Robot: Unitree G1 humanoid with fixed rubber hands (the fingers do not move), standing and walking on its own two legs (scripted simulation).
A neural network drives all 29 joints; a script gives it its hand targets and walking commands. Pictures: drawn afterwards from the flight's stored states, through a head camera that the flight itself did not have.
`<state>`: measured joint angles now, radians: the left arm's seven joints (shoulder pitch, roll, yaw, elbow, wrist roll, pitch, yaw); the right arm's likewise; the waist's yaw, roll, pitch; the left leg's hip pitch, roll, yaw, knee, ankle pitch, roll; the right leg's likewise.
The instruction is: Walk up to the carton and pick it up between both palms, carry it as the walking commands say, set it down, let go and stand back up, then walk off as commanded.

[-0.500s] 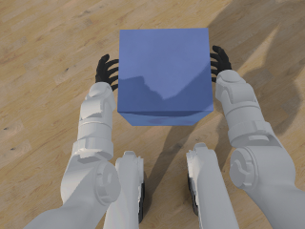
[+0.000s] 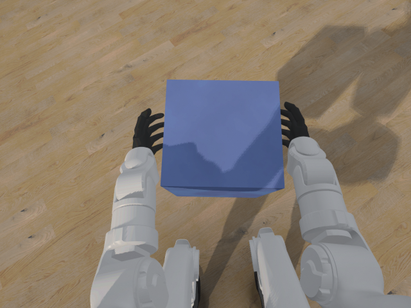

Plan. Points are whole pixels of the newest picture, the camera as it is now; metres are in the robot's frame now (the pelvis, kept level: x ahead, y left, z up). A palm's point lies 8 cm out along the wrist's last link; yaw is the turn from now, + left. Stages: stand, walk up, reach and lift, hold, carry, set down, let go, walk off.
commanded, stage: reach and lift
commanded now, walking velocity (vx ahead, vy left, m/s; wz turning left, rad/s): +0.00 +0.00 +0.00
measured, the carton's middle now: (219, 148) +0.45 -0.03 -0.10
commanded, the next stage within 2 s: none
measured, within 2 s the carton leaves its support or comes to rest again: neither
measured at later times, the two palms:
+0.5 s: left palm (131, 152) +0.40 +0.12 +0.05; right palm (308, 139) +0.39 -0.18 +0.03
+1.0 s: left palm (107, 145) +0.38 +0.12 +0.12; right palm (324, 129) +0.37 -0.17 +0.10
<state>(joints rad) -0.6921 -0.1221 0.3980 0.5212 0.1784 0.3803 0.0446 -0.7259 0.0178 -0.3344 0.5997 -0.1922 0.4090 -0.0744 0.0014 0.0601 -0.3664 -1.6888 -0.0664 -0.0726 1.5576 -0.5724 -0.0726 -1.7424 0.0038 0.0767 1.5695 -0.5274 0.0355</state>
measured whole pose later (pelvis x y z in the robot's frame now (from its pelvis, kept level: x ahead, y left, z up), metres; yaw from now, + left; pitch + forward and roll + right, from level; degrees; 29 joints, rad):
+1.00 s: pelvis +0.03 +0.00 +0.14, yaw -3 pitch +24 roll +2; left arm -0.38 -0.19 0.36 0.44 0.18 0.38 0.03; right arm -0.44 0.10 -0.31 0.53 -0.19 0.42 -0.06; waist 0.00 0.05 -0.24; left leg -0.96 -0.03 -0.07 0.93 -0.39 -0.05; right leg -1.02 0.00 0.08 0.95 -0.35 0.03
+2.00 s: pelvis +0.03 +0.00 +0.20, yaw -4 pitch +0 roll +1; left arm -0.32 -0.17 0.32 0.29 0.21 0.70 0.00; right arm -0.38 0.13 -0.25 0.38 -0.21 0.72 -0.06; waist 0.00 0.04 -0.11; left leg -0.28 -0.01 -0.07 0.52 -0.26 -0.05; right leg -0.35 0.00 0.08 0.57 -0.23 0.02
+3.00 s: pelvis +0.03 -0.01 +0.21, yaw -4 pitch -1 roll +1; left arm -0.32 -0.17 0.30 0.26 0.23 0.76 -0.01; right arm -0.37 0.14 -0.23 0.34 -0.23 0.78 -0.07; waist 0.00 0.03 -0.10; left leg -0.23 0.00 -0.07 0.49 -0.24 -0.05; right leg -0.30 0.00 0.09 0.55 -0.22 0.02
